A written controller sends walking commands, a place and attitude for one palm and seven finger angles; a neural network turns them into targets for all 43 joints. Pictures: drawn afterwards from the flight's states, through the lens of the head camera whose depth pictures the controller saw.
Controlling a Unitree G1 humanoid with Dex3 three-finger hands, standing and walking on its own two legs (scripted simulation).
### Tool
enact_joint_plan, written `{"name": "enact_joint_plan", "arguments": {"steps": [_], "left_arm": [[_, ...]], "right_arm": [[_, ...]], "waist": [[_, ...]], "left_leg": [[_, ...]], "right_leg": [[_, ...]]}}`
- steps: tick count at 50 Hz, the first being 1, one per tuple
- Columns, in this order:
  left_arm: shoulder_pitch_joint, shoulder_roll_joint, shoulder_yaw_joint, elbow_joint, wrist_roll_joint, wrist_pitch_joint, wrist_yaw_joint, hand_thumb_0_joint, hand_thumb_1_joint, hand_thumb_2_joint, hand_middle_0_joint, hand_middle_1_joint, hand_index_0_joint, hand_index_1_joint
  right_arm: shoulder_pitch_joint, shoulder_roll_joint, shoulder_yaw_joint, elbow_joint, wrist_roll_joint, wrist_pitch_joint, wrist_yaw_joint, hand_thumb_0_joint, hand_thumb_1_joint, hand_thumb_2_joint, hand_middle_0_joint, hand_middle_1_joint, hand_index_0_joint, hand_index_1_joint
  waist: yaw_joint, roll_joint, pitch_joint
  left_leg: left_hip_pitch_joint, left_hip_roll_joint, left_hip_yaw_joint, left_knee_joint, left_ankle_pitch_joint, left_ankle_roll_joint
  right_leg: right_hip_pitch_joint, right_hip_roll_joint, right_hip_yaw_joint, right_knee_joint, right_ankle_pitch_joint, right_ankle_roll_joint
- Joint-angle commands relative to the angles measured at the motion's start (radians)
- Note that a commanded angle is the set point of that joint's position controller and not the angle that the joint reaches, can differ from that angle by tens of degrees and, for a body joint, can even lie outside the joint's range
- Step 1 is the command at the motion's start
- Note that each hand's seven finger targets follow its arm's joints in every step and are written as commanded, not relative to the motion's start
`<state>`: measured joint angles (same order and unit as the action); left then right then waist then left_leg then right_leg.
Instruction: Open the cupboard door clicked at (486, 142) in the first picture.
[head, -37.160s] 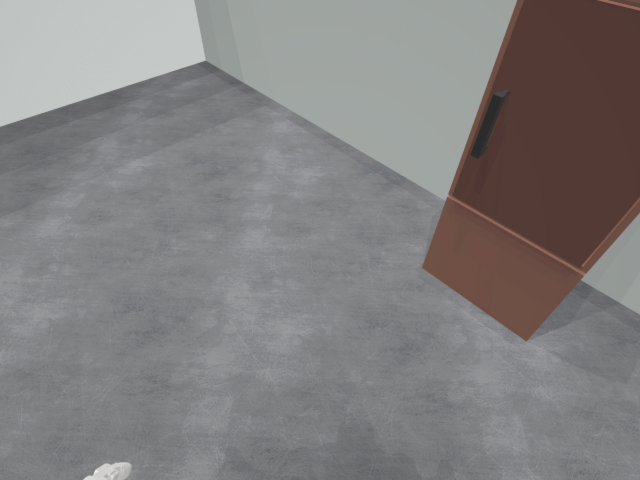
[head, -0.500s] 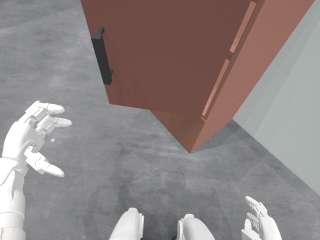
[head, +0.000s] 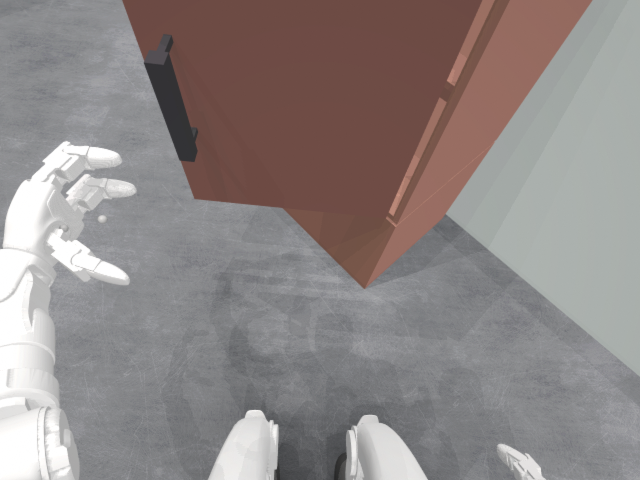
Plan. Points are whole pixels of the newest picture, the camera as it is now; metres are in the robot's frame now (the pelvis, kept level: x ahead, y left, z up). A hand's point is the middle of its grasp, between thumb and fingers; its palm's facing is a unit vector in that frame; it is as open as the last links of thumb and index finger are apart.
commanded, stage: move the hooked fingers beside the handle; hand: left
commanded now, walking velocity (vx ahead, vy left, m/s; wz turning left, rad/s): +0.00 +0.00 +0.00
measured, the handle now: (178, 103) +0.60 +0.22 +0.04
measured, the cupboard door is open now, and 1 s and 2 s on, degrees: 43 43 43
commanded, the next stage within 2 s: slide the fingers in behind the handle in 1.68 s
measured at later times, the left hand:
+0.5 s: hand (120, 165) +0.48 +0.26 +0.05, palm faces -0.07 -1.00 -0.02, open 14.0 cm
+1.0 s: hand (126, 121) +0.55 +0.27 +0.05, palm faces -0.05 -1.00 -0.03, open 14.0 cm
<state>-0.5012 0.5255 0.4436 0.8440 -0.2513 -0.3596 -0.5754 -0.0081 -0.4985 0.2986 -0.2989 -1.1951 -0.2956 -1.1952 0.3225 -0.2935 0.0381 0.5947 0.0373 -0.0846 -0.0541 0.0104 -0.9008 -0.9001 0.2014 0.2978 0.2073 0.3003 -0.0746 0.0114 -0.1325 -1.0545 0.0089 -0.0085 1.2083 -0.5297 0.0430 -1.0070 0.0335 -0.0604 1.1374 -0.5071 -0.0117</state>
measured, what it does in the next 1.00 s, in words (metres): stands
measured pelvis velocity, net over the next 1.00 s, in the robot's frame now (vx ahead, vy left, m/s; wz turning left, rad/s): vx -0.01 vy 0.00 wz -0.06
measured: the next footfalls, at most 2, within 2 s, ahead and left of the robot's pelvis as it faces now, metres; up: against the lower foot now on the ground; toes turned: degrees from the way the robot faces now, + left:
none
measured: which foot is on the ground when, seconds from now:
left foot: down 0.00-1.00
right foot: down 0.00-1.00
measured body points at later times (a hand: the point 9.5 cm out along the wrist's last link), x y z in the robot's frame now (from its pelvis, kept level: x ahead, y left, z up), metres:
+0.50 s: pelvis -0.01 +0.00 -0.02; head +0.15 +0.03 +0.41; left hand +0.48 +0.32 +0.05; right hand +0.03 -0.28 -0.12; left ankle +0.02 +0.09 -0.64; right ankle +0.02 -0.12 -0.64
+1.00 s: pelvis -0.01 +0.00 -0.04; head +0.20 +0.04 +0.36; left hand +0.55 +0.33 +0.05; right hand -0.03 -0.27 -0.12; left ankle +0.02 +0.09 -0.64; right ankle +0.02 -0.12 -0.64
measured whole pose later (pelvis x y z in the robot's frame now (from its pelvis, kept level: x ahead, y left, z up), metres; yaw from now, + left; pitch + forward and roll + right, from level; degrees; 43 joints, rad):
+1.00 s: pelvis -0.01 +0.00 -0.04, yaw -3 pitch +32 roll -7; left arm -1.15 0.94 0.53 1.29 -0.03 -0.27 -0.55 -0.01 -0.50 0.30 -0.30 -1.20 -0.30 -1.20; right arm 0.37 -0.30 0.13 0.58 0.00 0.06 -0.05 0.00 -0.90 -0.90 0.20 0.30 0.21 0.30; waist -0.25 0.04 -0.09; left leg -1.37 0.05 -0.05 1.36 -0.56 0.04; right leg -1.29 0.07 -0.10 1.24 -0.50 -0.01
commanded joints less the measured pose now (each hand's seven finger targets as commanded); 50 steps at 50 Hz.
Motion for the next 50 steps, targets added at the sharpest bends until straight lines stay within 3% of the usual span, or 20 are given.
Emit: {"name": "enact_joint_plan", "arguments": {"steps": [1, 4, 5, 6, 10, 12, 13, 17, 19, 20, 22, 24, 25, 34, 35, 41, 44, 46, 49, 50], "left_arm": [[-0.377, 0.343, 0.098, -0.119, -0.008, -0.064, 0.018, 0.0, -0.5, 0.3, -0.3, -1.2, -0.3, -1.2], [-0.432, 0.349, 0.09, -0.091, 0.005, -0.078, 0.021, 0.0, -0.5, 0.3, -0.3, -1.2, -0.3, -1.2], [-0.43, 0.378, 0.113, -0.07, 0.012, -0.082, 0.024, 0.0, -0.5, 0.3, -0.3, -1.2, -0.3, -1.2], [-0.451, 0.357, 0.088, -0.051, 0.017, -0.082, 0.021, 0.0, -0.5, 0.3, -0.3, -1.2, -0.3, -1.2], [-0.512, 0.424, 0.119, 0.038, 0.031, -0.088, 0.006, 0.0, -0.5, 0.3, -0.3, -1.2, -0.3, -1.2], [-0.59, 0.396, 0.081, 0.033, 0.031, -0.092, -0.003, 0.0, -0.5, 0.3, -0.3, -1.2, -0.3, -1.2], [-0.599, 0.402, 0.078, 0.033, 0.041, -0.094, -0.005, 0.0, -0.5, 0.3, -0.3, -1.2, -0.3, -1.2], [-0.654, 0.411, 0.075, 0.06, 0.045, -0.091, 0.001, 0.0, -0.5, 0.3, -0.3, -1.2, -0.3, -1.2], [-0.695, 0.439, 0.084, 0.08, 0.062, -0.085, 0.013, 0.0, -0.5, 0.3, -0.3, -1.2, -0.3, -1.2], [-0.722, 0.422, 0.062, 0.085, 0.065, -0.081, 0.016, 0.0, -0.5, 0.3, -0.3, -1.2, -0.3, -1.2], [-0.749, 0.497, 0.114, 0.096, 0.072, -0.084, 0.031, 0.0, -0.5, 0.3, -0.3, -1.2, -0.3, -1.2], [-0.776, 0.522, 0.116, 0.128, 0.096, -0.077, 0.046, 0.0, -0.5, 0.3, -0.3, -1.2, -0.3, -1.2], [-0.802, 0.504, 0.094, 0.129, 0.101, -0.074, 0.05, 0.0, -0.5, 0.3, -0.3, -1.2, -0.3, -1.2], [-0.884, 0.656, 0.134, 0.232, 0.148, -0.024, 0.042, 0.0, -0.5, 0.3, -0.3, -1.2, -0.3, -1.2], [-0.909, 0.652, 0.122, 0.243, 0.151, -0.014, 0.039, 0.0, -0.5, 0.3, -0.3, -1.2, -0.3, -1.2], [-1.004, 0.713, 0.126, 0.22, 0.176, -0.006, 0.038, 0.0, -0.5, 0.3, -0.3, -1.2, -0.3, -1.2], [-1.047, 0.725, 0.117, 0.253, 0.183, 0.009, 0.034, 0.0, -0.5, 0.3, -0.3, -1.2, -0.3, -1.2], [-0.998, 0.705, 0.106, 0.282, 0.19, 0.03, 0.03, 0.0, -0.5, 0.3, -0.3, -1.2, -0.3, -1.2], [-0.953, 0.757, 0.145, 0.253, 0.195, 0.041, 0.024, 0.0, -0.5, 0.3, -0.3, -1.2, -0.3, -1.2], [-0.959, 0.741, 0.137, 0.23, 0.192, 0.044, 0.022, 0.0, -0.5, 0.3, -0.3, -1.2, -0.3, -1.2]], "right_arm": [[0.096, -0.183, -0.075, -0.074, -0.004, -0.013, -0.017, 0.0, -0.9, -0.9, 0.2, 0.3, 0.2, 0.3], [0.107, -0.181, -0.072, -0.071, -0.007, 0.002, -0.011, 0.0, -0.9, -0.9, 0.2, 0.3, 0.2, 0.3], [0.113, -0.185, -0.073, -0.068, -0.009, 0.008, -0.012, 0.0, -0.9, -0.9, 0.2, 0.3, 0.2, 0.3], [0.111, -0.182, -0.069, -0.068, -0.009, 0.012, -0.009, 0.0, -0.9, -0.9, 0.2, 0.3, 0.2, 0.3], [0.127, -0.192, -0.065, -0.057, -0.01, 0.034, -0.01, 0.0, -0.9, -0.9, 0.2, 0.3, 0.2, 0.3], [0.131, -0.189, -0.062, -0.056, -0.01, 0.04, -0.011, 0.0, -0.9, -0.9, 0.2, 0.3, 0.2, 0.3], [0.135, -0.193, -0.065, -0.05, -0.011, 0.045, -0.01, 0.0, -0.9, -0.9, 0.2, 0.3, 0.2, 0.3], [0.152, -0.198, -0.063, -0.042, -0.015, 0.062, -0.01, 0.0, -0.9, -0.9, 0.2, 0.3, 0.2, 0.3], [0.158, -0.202, -0.061, -0.034, -0.016, 0.071, -0.01, 0.0, -0.9, -0.9, 0.2, 0.3, 0.2, 0.3], [0.159, -0.2, -0.058, -0.033, -0.017, 0.073, -0.01, 0.0, -0.9, -0.9, 0.2, 0.3, 0.2, 0.3], [0.169, -0.206, -0.053, -0.034, -0.02, 0.078, -0.013, 0.0, -0.9, -0.9, 0.2, 0.3, 0.2, 0.3], [0.174, -0.206, -0.047, -0.032, -0.022, 0.087, -0.013, 0.0, -0.9, -0.9, 0.2, 0.3, 0.2, 0.3], [0.173, -0.203, -0.045, -0.031, -0.023, 0.088, -0.012, 0.0, -0.9, -0.9, 0.2, 0.3, 0.2, 0.3], [0.205, -0.218, -0.015, -0.041, -0.024, 0.115, -0.018, 0.0, -0.9, -0.9, 0.2, 0.3, 0.2, 0.3], [0.204, -0.216, -0.012, -0.043, -0.023, 0.115, -0.018, 0.0, -0.9, -0.9, 0.2, 0.3, 0.2, 0.3], [0.239, -0.225, -0.003, -0.029, -0.034, 0.125, -0.02, 0.0, -0.9, -0.9, 0.2, 0.3, 0.2, 0.3], [0.249, -0.229, 0.005, -0.024, -0.036, 0.131, -0.021, 0.0, -0.9, -0.9, 0.2, 0.3, 0.2, 0.3], [0.259, -0.228, 0.005, -0.032, -0.036, 0.136, -0.019, 0.0, -0.9, -0.9, 0.2, 0.3, 0.2, 0.3], [0.271, -0.231, 0.008, -0.042, -0.041, 0.149, -0.017, 0.0, -0.9, -0.9, 0.2, 0.3, 0.2, 0.3], [0.273, -0.229, 0.003, -0.043, -0.042, 0.152, -0.015, 0.0, -0.9, -0.9, 0.2, 0.3, 0.2, 0.3]], "waist": [[-0.003, 0.124, -0.419], [-0.011, 0.147, -0.45], [-0.005, 0.135, -0.447], [-0.016, 0.155, -0.446], [-0.025, 0.127, -0.442], [-0.042, 0.153, -0.452], [-0.037, 0.192, -0.476], [-0.058, 0.17, -0.473], [-0.065, 0.185, -0.473], [-0.077, 0.194, -0.474], [-0.075, 0.171, -0.494], [-0.08, 0.189, -0.491], [-0.095, 0.207, -0.488], [-0.121, 0.206, -0.526], [-0.133, 0.214, -0.509], [-0.157, 0.285, -0.565], [-0.176, 0.286, -0.555], [-0.172, 0.279, -0.544], [-0.145, 0.303, -0.596], [-0.15, 0.312, -0.608]], "left_leg": [[0.37, 0.021, -0.074, -0.151, 0.421, -0.027], [0.387, 0.023, -0.074, -0.14, 0.448, -0.028], [0.386, 0.026, -0.078, -0.139, 0.448, -0.03], [0.377, 0.024, -0.072, -0.132, 0.438, -0.026], [0.331, 0.025, -0.071, -0.114, 0.428, -0.02], [0.352, 0.026, -0.079, -0.105, 0.443, -0.021], [0.392, 0.031, -0.087, -0.107, 0.466, -0.029], [0.392, 0.033, -0.099, -0.095, 0.473, -0.027], [0.389, 0.036, -0.106, -0.096, 0.446, -0.028], [0.385, 0.034, -0.103, -0.091, 0.435, -0.024], [0.35, 0.032, -0.1, -0.077, 0.437, -0.02], [0.335, 0.034, -0.102, -0.073, 0.421, -0.02], [0.33, 0.033, -0.097, -0.066, 0.411, -0.017], [0.229, 0.035, -0.087, -0.019, 0.413, -0.002], [0.209, 0.035, -0.083, -0.013, 0.396, 0.002], [0.264, 0.048, -0.105, 0.012, 0.452, -0.003], [0.257, 0.05, -0.114, 0.026, 0.463, -0.003], [0.255, 0.05, -0.115, 0.018, 0.457, -0.002], [0.288, 0.052, -0.119, 0.019, 0.525, -0.01], [0.296, 0.052, -0.116, 0.021, 0.534, -0.008]], "right_leg": [[0.106, 0.005, 0.024, -0.113, 0.261, -0.027], [0.094, 0.008, 0.024, -0.106, 0.276, -0.026], [0.093, 0.01, 0.023, -0.104, 0.272, -0.028], [0.081, 0.009, 0.027, -0.104, 0.269, -0.025], [0.09, 0.015, 0.029, -0.095, 0.278, -0.025], [0.052, 0.018, 0.024, -0.086, 0.273, -0.028], [0.027, 0.016, 0.022, -0.084, 0.267, -0.027], [-0.007, 0.021, 0.015, -0.081, 0.257, -0.027], [-0.028, 0.017, 0.014, -0.082, 0.235, -0.025], [-0.035, 0.018, 0.016, -0.084, 0.23, -0.023], [-0.013, 0.023, 0.016, -0.072, 0.24, -0.025], [-0.025, 0.021, 0.018, -0.07, 0.228, -0.022], [-0.037, 0.021, 0.021, -0.071, 0.224, -0.02], [-0.002, 0.029, 0.029, -0.054, 0.267, -0.013], [-0.013, 0.029, 0.03, -0.056, 0.259, -0.011], [-0.074, 0.033, 0.016, -0.038, 0.264, -0.013], [-0.103, 0.035, 0.009, -0.031, 0.263, -0.012], [-0.107, 0.036, 0.003, -0.035, 0.258, -0.012], [-0.087, 0.038, -0.003, -0.022, 0.295, -0.013], [-0.085, 0.039, 0.0, -0.025, 0.309, -0.012]]}}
